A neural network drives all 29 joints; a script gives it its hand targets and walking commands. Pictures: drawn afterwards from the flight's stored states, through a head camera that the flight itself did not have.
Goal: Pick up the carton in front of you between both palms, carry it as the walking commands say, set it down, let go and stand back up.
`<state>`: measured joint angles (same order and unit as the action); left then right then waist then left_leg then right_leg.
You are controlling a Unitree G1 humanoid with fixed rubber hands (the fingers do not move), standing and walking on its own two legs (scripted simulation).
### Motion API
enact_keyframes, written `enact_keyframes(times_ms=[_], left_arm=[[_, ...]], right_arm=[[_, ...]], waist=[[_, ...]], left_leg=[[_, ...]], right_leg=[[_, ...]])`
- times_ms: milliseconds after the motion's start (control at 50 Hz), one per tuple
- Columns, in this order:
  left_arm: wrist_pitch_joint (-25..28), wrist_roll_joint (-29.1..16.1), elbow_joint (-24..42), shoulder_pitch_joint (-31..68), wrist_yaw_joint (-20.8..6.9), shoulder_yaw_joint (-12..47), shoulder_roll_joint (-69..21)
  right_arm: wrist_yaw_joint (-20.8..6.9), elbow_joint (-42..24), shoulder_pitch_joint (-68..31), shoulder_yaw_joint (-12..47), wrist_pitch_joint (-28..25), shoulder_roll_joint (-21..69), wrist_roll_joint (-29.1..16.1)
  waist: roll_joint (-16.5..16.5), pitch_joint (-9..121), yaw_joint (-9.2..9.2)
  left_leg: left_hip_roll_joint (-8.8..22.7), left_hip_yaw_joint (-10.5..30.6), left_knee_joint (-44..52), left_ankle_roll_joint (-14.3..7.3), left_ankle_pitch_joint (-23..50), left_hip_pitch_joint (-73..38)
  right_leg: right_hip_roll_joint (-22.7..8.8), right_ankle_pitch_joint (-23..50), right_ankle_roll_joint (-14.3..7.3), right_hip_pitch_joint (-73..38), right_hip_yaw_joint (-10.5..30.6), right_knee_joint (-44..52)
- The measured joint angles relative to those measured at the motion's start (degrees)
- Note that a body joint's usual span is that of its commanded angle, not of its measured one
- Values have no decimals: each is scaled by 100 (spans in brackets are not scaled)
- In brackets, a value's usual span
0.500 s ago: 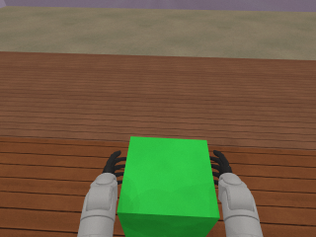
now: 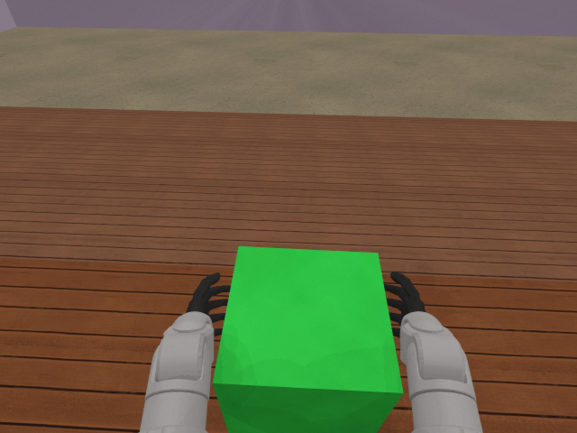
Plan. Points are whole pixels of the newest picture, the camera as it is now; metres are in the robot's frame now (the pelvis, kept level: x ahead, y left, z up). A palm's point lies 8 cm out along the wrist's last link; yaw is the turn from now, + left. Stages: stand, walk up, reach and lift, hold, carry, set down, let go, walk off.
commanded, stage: hold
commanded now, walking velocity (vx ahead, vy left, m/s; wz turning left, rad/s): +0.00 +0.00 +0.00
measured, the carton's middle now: (302, 351) +0.29 +0.00 -0.03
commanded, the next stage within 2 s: carry in 0.38 s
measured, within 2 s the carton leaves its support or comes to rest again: neither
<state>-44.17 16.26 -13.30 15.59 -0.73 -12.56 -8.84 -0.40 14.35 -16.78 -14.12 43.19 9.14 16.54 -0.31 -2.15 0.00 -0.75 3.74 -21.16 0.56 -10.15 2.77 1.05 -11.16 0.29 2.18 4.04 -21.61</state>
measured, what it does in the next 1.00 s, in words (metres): walks ahead: left foot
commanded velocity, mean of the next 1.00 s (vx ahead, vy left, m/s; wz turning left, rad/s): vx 0.33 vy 0.00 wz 0.00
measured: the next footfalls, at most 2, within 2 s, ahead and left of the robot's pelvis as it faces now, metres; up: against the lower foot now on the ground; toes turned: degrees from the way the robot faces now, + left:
left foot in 0.82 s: +0.22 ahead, +0.09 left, +0.00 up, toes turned +10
right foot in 1.22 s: +0.53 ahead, -0.15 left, +0.00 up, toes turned -15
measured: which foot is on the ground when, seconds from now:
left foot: down 0.00-0.58, up 0.60-0.80, down 0.82-1.00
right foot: down 0.00-0.84, up 0.86-1.00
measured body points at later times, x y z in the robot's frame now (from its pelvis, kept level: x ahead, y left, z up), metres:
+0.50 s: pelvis +0.02 +0.00 +0.00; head -0.03 -0.01 +0.44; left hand +0.32 +0.15 +0.05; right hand +0.32 -0.16 +0.05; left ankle +0.03 +0.13 -0.74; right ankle +0.02 -0.13 -0.74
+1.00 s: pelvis +0.22 +0.00 +0.00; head +0.19 +0.00 +0.45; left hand +0.47 +0.14 +0.08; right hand +0.46 -0.17 +0.08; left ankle +0.18 +0.09 -0.74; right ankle +0.19 -0.11 -0.68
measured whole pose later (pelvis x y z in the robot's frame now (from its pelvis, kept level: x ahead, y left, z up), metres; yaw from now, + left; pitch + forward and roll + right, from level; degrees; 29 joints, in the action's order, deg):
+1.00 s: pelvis +0.22 +0.00 +0.00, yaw -3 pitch +6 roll +0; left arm -69.8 1.4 26.8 -0.7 8.0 -3.8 -7.3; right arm 8.8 -25.9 -0.1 -2.9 68.9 7.4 2.4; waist 0.9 10.5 -0.9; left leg 1.5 -12.7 -20.8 -2.2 -14.7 12.0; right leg -4.9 -19.9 -0.3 30.3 -6.1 -55.4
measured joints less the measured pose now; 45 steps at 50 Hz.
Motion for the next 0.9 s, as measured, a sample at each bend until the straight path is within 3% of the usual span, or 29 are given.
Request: enact_keyframes(times_ms=[380,460,500,540,600,680,780,820,840,900], left_arm=[[19,39,-27,79,-17,-48,-19],[-83,-103,167,-74,39,49,19],[-178,-218,422,-140,67,73,37],[-287,-377,730,-186,105,108,52],[-560,-581,1192,-254,239,334,53],[-1040,-755,1924,-462,392,636,92],[-1694,-1006,3059,-865,580,803,138],[-1915,-1084,3467,-1029,676,851,150],[-2010,-1132,3639,-1112,698,824,157],[-2309,-1313,3918,-1426,793,759,158]], right_arm=[[-23,17,-67,-58,-25,16,44],[40,-167,63,97,95,-16,-79],[92,-386,85,210,206,-21,-156],[136,-721,131,307,344,-32,-255],[218,-1388,338,399,670,-84,-434],[326,-2197,601,480,1151,-131,-769],[510,-3101,870,750,1724,-164,-1070],[575,-3431,963,866,1946,-168,-1145],[607,-3530,1001,945,2026,-169,-1168],[710,-3651,1244,1142,2266,-182,-1241]], waist=[[-3,85,4],[26,541,44],[68,691,82],[137,785,95],[204,966,45],[2,1142,-27],[-183,1193,40],[-176,1195,91],[-197,1215,116],[-113,1300,94]], left_leg=[[-15,-19,-42,-7,-27,103],[-12,-106,-455,-18,-594,644],[30,-176,-480,-38,-555,807],[110,-201,-591,-32,-380,956],[244,-231,-1158,-24,-1027,1246],[266,-751,-2036,-26,-1611,1907],[135,-1266,-1164,18,-954,2143],[100,-1500,-456,-28,-460,1887],[96,-1583,-379,-165,-8,1803],[155,-1704,-665,-408,-291,1690]], right_leg=[[-12,-24,18,109,21,-43],[-41,-781,37,753,1,-640],[-117,-1040,33,1035,-177,-880],[-138,-837,12,1148,-377,-861],[-79,-457,-91,1118,-543,-693],[-229,-599,-142,964,-634,-350],[-411,-705,-32,603,-580,47],[-429,-1040,31,554,-538,-275],[-470,-1292,39,667,-549,-707],[-474,-1573,-51,1565,-704,-2741]])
